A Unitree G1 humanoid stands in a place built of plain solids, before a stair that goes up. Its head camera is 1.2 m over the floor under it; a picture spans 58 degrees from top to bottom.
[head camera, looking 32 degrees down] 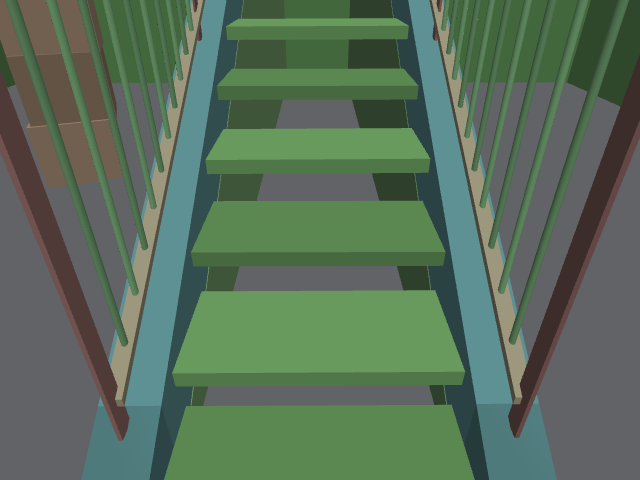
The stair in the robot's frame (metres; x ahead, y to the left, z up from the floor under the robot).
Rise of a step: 0.17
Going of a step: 0.30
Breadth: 0.74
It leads straight ahead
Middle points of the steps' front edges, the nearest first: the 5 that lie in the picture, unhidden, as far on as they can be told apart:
0.75 0.00 0.33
1.05 0.00 0.50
1.35 0.01 0.67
1.65 0.01 0.84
1.95 0.01 1.00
